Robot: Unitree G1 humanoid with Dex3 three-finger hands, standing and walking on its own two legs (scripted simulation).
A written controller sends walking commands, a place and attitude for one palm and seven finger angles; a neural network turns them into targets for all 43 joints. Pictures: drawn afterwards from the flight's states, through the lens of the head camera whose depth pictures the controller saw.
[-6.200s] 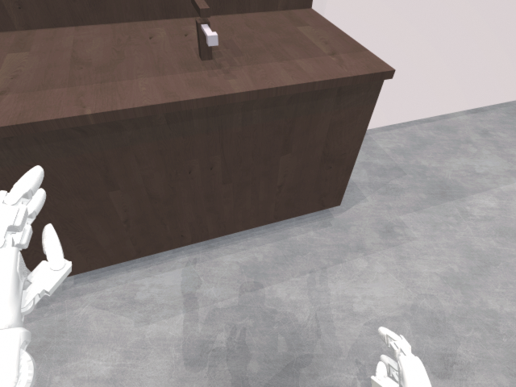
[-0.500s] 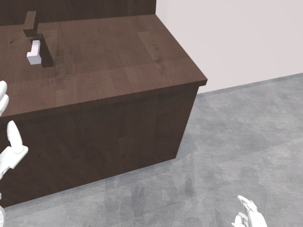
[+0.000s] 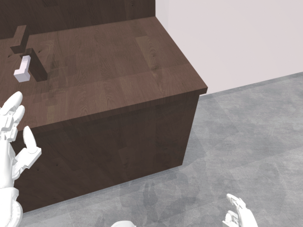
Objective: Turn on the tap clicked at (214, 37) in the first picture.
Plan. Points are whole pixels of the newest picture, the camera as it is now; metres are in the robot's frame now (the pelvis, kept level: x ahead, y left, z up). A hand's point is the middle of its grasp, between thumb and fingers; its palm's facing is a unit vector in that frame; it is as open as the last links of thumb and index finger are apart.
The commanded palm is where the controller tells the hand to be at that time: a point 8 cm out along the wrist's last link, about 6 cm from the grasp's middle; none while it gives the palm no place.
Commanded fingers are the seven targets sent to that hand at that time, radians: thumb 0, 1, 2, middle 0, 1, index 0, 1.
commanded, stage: take the last steps up to it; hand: left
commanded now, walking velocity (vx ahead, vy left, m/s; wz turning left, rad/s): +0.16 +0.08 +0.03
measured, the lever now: (22, 75) +0.48 +0.42 +0.14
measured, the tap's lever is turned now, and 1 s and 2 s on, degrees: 0 0 0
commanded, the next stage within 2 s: come to a stop and stand still in 0.12 s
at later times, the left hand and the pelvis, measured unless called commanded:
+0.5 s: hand (24, 137) +0.24 +0.26 +0.18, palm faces +0.40 -0.85 -0.34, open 7.4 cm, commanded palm +0.18 +0.30 +0.18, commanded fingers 0.00 0.90 0.90 -0.20 -0.30 -0.20 -0.30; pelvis +0.02 +0.02 +0.01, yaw +0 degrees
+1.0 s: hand (38, 161) +0.21 +0.23 +0.15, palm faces +0.30 -0.87 -0.38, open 7.4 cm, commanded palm +0.15 +0.26 +0.18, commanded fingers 0.00 0.90 0.90 -0.20 -0.30 -0.20 -0.30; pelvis -0.03 +0.00 +0.00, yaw -4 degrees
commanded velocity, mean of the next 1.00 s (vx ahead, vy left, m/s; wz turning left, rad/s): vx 0.01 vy -0.03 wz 0.01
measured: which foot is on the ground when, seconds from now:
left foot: up 0.00-0.24, down 0.26-1.00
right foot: down 0.00-0.28, up 0.30-0.60, down 0.62-1.00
